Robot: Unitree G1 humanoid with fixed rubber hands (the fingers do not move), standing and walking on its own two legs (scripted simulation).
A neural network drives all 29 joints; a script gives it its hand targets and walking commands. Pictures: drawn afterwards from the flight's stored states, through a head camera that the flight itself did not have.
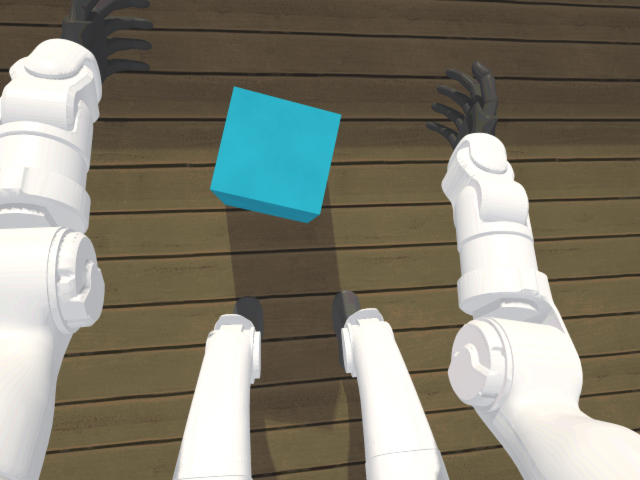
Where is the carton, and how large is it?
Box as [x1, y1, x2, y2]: [210, 86, 340, 222]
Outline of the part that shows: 234,86 210,189 225,204 308,222 318,215 320,211 340,114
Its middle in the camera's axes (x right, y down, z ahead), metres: -0.10 -0.16 +0.86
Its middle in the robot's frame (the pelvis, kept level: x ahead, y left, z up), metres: +0.53 +0.01 -0.54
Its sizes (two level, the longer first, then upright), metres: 0.210 0.200 0.250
